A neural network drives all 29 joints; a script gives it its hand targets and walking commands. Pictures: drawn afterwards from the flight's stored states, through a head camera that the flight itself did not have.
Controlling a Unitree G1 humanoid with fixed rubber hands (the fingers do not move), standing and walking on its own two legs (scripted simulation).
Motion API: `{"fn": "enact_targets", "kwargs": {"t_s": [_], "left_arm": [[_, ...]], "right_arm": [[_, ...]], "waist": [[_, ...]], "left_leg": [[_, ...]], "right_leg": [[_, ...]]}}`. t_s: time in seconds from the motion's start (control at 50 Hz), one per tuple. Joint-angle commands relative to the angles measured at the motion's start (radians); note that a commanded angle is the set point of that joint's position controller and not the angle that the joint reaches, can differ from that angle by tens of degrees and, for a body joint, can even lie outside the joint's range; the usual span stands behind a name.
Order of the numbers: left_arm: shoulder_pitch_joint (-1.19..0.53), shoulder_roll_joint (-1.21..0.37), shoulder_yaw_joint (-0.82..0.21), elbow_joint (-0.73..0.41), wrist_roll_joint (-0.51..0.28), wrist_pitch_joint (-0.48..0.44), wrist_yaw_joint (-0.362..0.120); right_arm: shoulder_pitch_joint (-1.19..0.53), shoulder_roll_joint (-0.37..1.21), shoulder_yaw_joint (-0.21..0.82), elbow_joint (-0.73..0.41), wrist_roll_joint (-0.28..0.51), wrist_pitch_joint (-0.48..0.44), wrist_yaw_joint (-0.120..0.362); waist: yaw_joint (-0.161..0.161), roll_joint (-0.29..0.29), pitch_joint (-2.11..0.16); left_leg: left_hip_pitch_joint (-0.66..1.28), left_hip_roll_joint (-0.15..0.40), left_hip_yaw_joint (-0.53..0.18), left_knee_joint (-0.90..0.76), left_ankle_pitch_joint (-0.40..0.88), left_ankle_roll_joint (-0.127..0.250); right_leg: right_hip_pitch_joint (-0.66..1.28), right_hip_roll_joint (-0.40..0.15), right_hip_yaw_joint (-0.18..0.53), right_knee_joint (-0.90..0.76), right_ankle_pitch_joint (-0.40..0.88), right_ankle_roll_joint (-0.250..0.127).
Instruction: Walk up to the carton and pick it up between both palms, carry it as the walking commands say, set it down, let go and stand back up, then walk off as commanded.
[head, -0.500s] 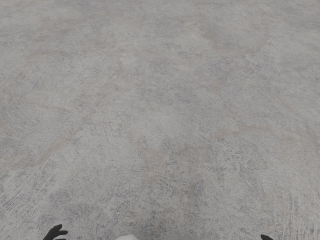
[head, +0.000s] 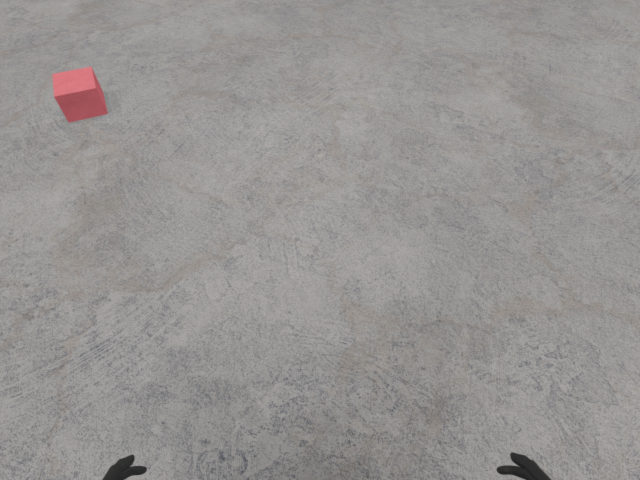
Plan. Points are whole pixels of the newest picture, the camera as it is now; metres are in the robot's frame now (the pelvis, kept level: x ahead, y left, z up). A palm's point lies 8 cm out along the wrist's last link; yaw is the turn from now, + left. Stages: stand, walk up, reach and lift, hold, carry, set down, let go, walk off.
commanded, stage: walk up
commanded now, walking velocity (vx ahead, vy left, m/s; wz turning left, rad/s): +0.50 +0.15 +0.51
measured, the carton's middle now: (80, 94) +2.13 +1.24 -0.69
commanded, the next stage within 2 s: none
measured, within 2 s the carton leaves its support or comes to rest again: neither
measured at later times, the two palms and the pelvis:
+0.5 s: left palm out of the picture +0.12 +0.39 -0.13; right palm (376, 358) +0.32 -0.09 -0.12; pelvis +0.16 +0.13 -0.01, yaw +14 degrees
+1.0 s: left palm (40, 325) +0.39 +0.44 -0.10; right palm (339, 235) +0.59 -0.06 -0.14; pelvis +0.46 +0.17 +0.00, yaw +24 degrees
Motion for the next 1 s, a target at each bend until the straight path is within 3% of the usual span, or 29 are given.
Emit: {"fn": "enact_targets", "kwargs": {"t_s": [0.0,0.02,0.06,0.1,0.14,0.2,0.28,0.32,0.34,0.36,0.38,0.4,0.42,0.44,0.46,0.48,0.5,0.6,0.68,0.74,0.76,0.8,0.82,0.84,0.86,0.88,0.9,0.94,0.98], "left_arm": [[0.254,0.274,0.082,0.039,-0.002,-0.027,0.037],[0.166,0.258,0.074,0.033,-0.002,-0.035,0.034],[0.093,0.167,0.056,0.026,-0.007,-0.062,0.01],[0.133,0.135,0.047,0.036,-0.009,-0.081,-0.004],[0.2,0.134,0.047,0.059,-0.001,-0.093,-0.017],[0.261,0.143,0.052,0.071,0.003,-0.097,-0.032],[0.283,0.159,0.056,0.071,-0.003,-0.089,-0.044],[0.3,0.184,0.059,0.069,-0.013,-0.084,-0.043],[0.296,0.185,0.057,0.061,-0.019,-0.08,-0.043],[0.298,0.149,0.04,0.045,-0.016,-0.079,-0.044],[0.233,0.067,0.01,-0.029,-0.013,-0.089,-0.052],[0.118,0.057,0.011,-0.091,0.002,-0.1,-0.056],[0.052,0.077,0.015,-0.077,0.002,-0.103,-0.053],[0.055,0.063,0.012,-0.062,0.002,-0.108,-0.057],[0.096,0.047,0.012,-0.03,0.002,-0.104,-0.064],[0.133,0.032,0.014,-0.013,0.007,-0.097,-0.068],[0.159,0.027,0.018,0.0,0.016,-0.083,-0.072],[-0.033,0.003,0.019,-0.043,0.014,-0.059,-0.092],[-0.14,0.003,0.019,-0.055,0.003,-0.062,-0.104],[-0.157,0.004,0.018,-0.04,-0.002,-0.073,-0.095],[-0.117,0.01,0.015,-0.027,0.003,-0.078,-0.083],[0.111,0.062,0.035,0.046,0.007,-0.095,-0.06],[0.277,0.155,0.061,0.092,0.01,-0.105,-0.048],[0.349,0.267,0.085,0.103,0.011,-0.098,-0.036],[0.33,0.295,0.078,0.118,0.0,-0.086,-0.027],[0.258,0.258,0.068,0.109,0.0,-0.084,-0.019],[0.18,0.179,0.056,0.096,-0.003,-0.094,-0.02],[0.114,0.082,0.044,0.1,-0.011,-0.11,-0.026],[0.152,0.073,0.039,0.122,-0.011,-0.121,-0.031]], "right_arm": [[-0.166,-0.053,-0.011,-0.166,0.005,-0.037,0.012],[-0.176,-0.082,-0.026,-0.156,0.007,-0.039,0.022],[-0.11,-0.084,-0.041,-0.133,0.009,-0.037,0.045],[-0.088,-0.076,-0.036,-0.114,0.008,-0.033,0.056],[-0.124,-0.058,-0.022,-0.115,0.015,-0.035,0.056],[-0.199,-0.031,0.009,-0.116,0.032,-0.038,0.06],[-0.215,-0.012,0.03,-0.092,0.035,-0.051,0.054],[-0.148,-0.026,0.019,-0.076,0.019,-0.064,0.041],[-0.042,-0.051,0.003,-0.048,0.004,-0.075,0.03],[0.119,-0.112,-0.027,0.002,-0.008,-0.09,0.015],[0.288,-0.233,-0.066,0.029,-0.014,-0.103,-0.006],[0.389,-0.303,-0.079,0.05,0.011,-0.107,-0.027],[0.356,-0.253,-0.06,0.061,0.017,-0.115,-0.036],[0.268,-0.196,-0.042,0.042,0.019,-0.123,-0.038],[0.164,-0.143,-0.024,0.022,0.021,-0.129,-0.037],[0.091,-0.109,-0.011,0.011,0.023,-0.136,-0.039],[0.077,-0.1,-0.007,0.016,0.029,-0.144,-0.038],[0.168,-0.063,-0.011,0.076,0.03,-0.159,-0.041],[0.212,-0.07,-0.021,0.103,0.03,-0.16,-0.048],[0.238,-0.077,-0.022,0.127,0.033,-0.157,-0.056],[0.248,-0.076,-0.016,0.144,0.035,-0.147,-0.053],[0.274,-0.068,0.001,0.159,0.044,-0.14,-0.048],[0.279,-0.036,0.016,0.136,0.049,-0.146,-0.051],[0.352,0.035,0.033,0.129,0.053,-0.151,-0.055],[0.278,-0.046,-0.001,0.135,0.04,-0.137,-0.047],[0.225,-0.069,-0.01,0.133,0.038,-0.126,-0.033],[0.202,-0.044,-0.004,0.14,0.038,-0.119,-0.024],[0.199,0.001,0.003,0.133,0.031,-0.098,-0.004],[0.181,0.012,0.006,0.123,0.024,-0.077,0.008]], "waist": [[0.159,-0.289,-0.041],[0.1,-0.176,0.009],[0.026,-0.12,0.082],[0.027,-0.137,0.069],[0.046,-0.158,0.088],[0.062,-0.19,0.14],[0.056,-0.222,0.15],[0.04,-0.221,0.075],[0.004,-0.176,-0.01],[-0.052,-0.073,-0.129],[-0.129,0.239,-0.196],[-0.139,0.345,-0.243],[-0.104,0.178,-0.197],[-0.069,0.128,-0.139],[-0.03,0.085,-0.086],[0.002,0.09,-0.057],[0.022,0.11,-0.051],[-0.013,0.119,0.059],[-0.023,0.142,0.069],[-0.025,0.158,0.07],[-0.013,0.203,0.044],[0.075,0.034,-0.1],[0.125,-0.151,-0.198],[0.132,-0.402,-0.263],[0.095,-0.17,-0.23],[0.066,-0.067,-0.14],[0.038,-0.044,-0.057],[0.007,-0.119,-0.036],[-0.001,-0.158,-0.039]], "left_leg": [[-0.546,0.08,-0.021,0.429,-0.18,-0.057],[-0.523,0.134,-0.052,0.526,-0.104,-0.054],[-0.453,0.155,-0.03,0.604,0.03,-0.072],[-0.411,0.158,0.018,0.625,0.079,-0.091],[-0.389,0.16,0.051,0.555,0.079,-0.095],[-0.282,0.162,0.104,0.357,0.075,-0.084],[-0.083,0.142,0.207,0.139,0.012,-0.053],[0.012,0.096,0.27,0.088,-0.077,-0.03],[0.147,0.069,0.303,0.03,-0.068,-0.006],[0.396,0.066,0.233,0.024,-0.091,0.044],[0.627,0.352,-0.275,-0.152,-0.327,0.139],[0.685,0.54,-0.658,-0.312,-0.292,0.172],[0.612,0.517,-0.578,-0.275,-0.201,0.157],[0.492,0.473,-0.471,-0.275,-0.084,0.138],[0.368,0.412,-0.353,-0.279,-0.048,0.12],[0.269,0.363,-0.26,-0.277,-0.008,0.104],[0.222,0.342,-0.217,-0.298,0.047,0.103],[0.206,0.316,-0.116,-0.385,0.123,0.107],[0.227,0.317,-0.071,-0.38,0.152,0.088],[0.229,0.324,-0.059,-0.332,0.209,0.085],[0.217,0.274,-0.011,-0.256,0.258,0.078],[0.115,0.207,0.036,0.097,0.377,0.06],[-0.074,0.147,0.019,0.387,0.072,0.038],[-0.265,0.044,0.031,0.669,-0.274,-0.003],[-0.271,0.119,-0.086,0.765,-0.236,-0.011],[-0.278,0.15,-0.086,0.781,-0.15,-0.026],[-0.269,0.19,-0.056,0.78,-0.078,-0.035],[-0.195,0.213,-0.005,0.737,-0.034,-0.039],[-0.171,0.208,0.023,0.693,0.02,-0.045]], "right_leg": [[0.38,-0.492,0.58,-0.391,-0.433,-0.108],[0.287,-0.483,0.569,-0.423,-0.484,-0.138],[0.158,-0.365,0.352,-0.399,-0.356,-0.105],[0.144,-0.306,0.21,-0.384,-0.227,-0.098],[0.145,-0.292,0.138,-0.4,-0.182,-0.097],[0.112,-0.274,0.011,-0.405,-0.1,-0.076],[0.061,-0.266,-0.125,-0.349,0.042,-0.069],[0.115,-0.274,-0.166,-0.178,0.346,-0.079],[0.115,-0.248,-0.22,0.005,0.489,-0.07],[-0.008,-0.189,-0.243,0.307,0.535,-0.054],[-0.413,-0.061,-0.192,0.682,0.01,-0.014],[-0.624,-0.01,-0.01,0.855,-0.241,-0.034],[-0.645,-0.087,0.082,0.897,-0.171,-0.055],[-0.604,-0.118,0.099,0.854,-0.081,-0.056],[-0.527,-0.141,0.108,0.784,-0.021,-0.044],[-0.443,-0.143,0.1,0.706,0.003,-0.033],[-0.381,-0.121,0.069,0.67,0.027,-0.02],[-0.382,-0.075,0.029,0.353,0.201,0.007],[-0.29,-0.047,0.024,0.169,0.279,-0.004],[-0.186,-0.028,-0.003,0.114,0.257,-0.027],[-0.09,-0.019,-0.023,0.094,0.239,-0.039],[0.246,-0.039,-0.037,0.024,0.243,-0.068],[0.409,-0.208,0.21,-0.02,0.087,-0.098],[0.467,-0.483,0.684,-0.217,-0.041,-0.164],[0.382,-0.499,0.731,-0.239,-0.083,-0.161],[0.28,-0.463,0.639,-0.237,0.025,-0.16],[0.181,-0.408,0.475,-0.227,0.197,-0.157],[0.069,-0.302,0.238,-0.212,0.365,-0.127],[0.039,-0.274,0.154,-0.215,0.42,-0.111]]}}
